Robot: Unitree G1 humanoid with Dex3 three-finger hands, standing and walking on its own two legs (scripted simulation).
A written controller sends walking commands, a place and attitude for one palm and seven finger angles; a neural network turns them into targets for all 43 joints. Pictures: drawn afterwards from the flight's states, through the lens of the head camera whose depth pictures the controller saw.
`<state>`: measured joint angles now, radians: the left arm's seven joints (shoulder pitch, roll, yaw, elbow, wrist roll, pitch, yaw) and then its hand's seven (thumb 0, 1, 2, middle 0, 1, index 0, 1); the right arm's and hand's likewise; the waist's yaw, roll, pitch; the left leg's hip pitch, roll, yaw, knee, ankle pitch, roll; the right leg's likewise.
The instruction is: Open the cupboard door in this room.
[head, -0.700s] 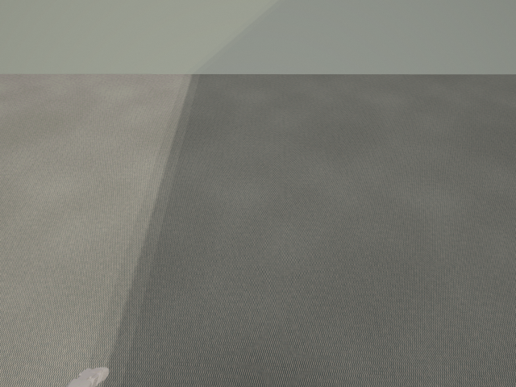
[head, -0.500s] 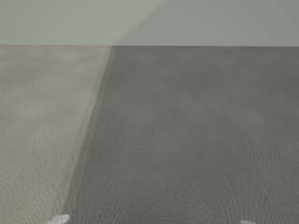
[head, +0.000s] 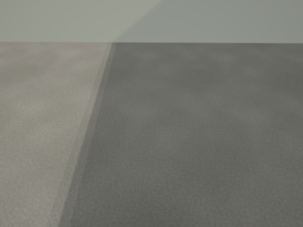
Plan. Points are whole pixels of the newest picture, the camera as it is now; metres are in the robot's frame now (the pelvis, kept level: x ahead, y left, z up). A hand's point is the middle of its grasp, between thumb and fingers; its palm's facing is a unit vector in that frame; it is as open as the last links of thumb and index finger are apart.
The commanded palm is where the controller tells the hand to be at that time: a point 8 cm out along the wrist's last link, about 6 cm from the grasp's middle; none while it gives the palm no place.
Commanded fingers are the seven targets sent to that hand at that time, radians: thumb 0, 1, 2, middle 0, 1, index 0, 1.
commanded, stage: stand and wait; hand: left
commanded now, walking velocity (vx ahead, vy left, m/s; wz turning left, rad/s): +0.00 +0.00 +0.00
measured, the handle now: out of the picture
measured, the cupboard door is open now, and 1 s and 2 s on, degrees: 0 0 0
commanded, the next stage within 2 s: turn or walk to find it in 0.20 s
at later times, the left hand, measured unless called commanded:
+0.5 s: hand out of the picture +0.07 +0.23 -0.17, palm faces +0.03 -0.96 -0.29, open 7.4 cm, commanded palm none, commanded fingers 0.00 0.90 0.90 -0.20 -0.30 -0.20 -0.30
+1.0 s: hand out of the picture -0.01 +0.18 -0.15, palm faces +0.28 -0.91 -0.32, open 7.4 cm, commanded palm none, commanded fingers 0.00 0.90 0.90 -0.20 -0.30 -0.20 -0.30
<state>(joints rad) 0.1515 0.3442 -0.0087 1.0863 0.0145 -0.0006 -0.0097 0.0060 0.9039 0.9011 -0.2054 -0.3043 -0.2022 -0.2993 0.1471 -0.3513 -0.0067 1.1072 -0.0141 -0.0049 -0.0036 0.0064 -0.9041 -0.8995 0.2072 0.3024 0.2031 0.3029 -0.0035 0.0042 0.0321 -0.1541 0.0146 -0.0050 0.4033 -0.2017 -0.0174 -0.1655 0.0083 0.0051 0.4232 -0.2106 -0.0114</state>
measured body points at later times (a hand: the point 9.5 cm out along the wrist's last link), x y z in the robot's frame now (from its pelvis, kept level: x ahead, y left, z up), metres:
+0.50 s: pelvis +0.00 +0.01 -0.01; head +0.01 +0.01 +0.44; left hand +0.06 +0.28 -0.15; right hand +0.07 -0.27 -0.15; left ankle +0.01 +0.13 -0.74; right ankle +0.01 -0.11 -0.74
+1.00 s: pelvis -0.02 -0.04 -0.01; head +0.00 -0.07 +0.44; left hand -0.03 +0.23 -0.13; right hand +0.09 -0.28 -0.17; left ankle -0.05 +0.11 -0.67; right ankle -0.03 -0.13 -0.74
